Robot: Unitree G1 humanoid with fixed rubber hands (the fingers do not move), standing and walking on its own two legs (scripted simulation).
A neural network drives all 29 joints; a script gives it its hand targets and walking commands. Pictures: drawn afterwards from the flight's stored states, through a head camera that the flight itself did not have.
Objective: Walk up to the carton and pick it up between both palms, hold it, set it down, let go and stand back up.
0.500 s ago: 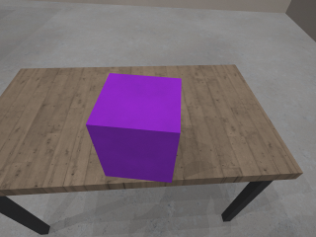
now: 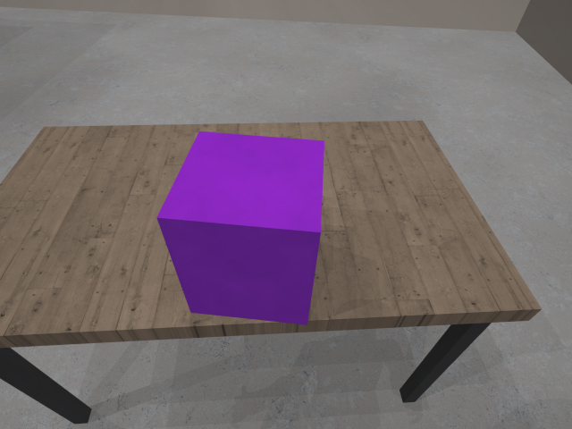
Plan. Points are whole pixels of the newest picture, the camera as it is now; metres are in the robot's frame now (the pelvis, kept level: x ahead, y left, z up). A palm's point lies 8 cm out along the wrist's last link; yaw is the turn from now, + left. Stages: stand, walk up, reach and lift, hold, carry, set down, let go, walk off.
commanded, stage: stand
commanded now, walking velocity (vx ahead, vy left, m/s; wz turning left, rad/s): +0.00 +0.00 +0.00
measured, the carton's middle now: (254, 230) +0.44 +0.05 +0.02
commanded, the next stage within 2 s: none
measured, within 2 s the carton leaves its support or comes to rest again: neither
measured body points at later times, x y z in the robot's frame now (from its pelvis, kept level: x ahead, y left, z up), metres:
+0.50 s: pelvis -0.01 +0.00 +0.00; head +0.00 +0.00 +0.45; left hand +0.04 +0.28 -0.14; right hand +0.03 -0.29 -0.14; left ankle +0.01 +0.14 -0.75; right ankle -0.03 -0.10 -0.75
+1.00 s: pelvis +0.00 -0.01 +0.00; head +0.00 -0.01 +0.45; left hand +0.05 +0.28 -0.14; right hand +0.04 -0.30 -0.14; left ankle +0.01 +0.14 -0.75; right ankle -0.03 -0.10 -0.75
